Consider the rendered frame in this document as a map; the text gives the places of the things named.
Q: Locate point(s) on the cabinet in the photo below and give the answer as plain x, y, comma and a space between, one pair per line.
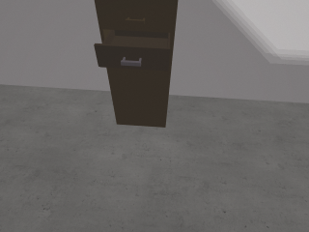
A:
140, 97

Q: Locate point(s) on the handle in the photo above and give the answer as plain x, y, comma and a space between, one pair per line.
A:
135, 21
125, 62

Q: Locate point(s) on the drawer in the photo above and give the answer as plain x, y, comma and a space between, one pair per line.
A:
152, 47

